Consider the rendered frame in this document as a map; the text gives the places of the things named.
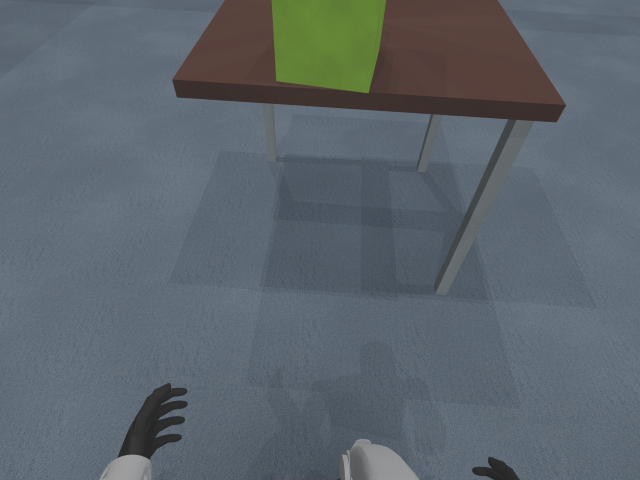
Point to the robot right hand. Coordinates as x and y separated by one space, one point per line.
498 471

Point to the robot left hand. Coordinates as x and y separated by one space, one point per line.
140 438

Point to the left robot forearm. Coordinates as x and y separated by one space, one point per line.
128 467

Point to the carton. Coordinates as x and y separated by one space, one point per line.
327 43

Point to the table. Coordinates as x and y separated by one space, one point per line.
438 57

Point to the right robot thigh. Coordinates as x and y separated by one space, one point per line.
374 462

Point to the right robot shin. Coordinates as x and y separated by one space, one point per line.
361 441

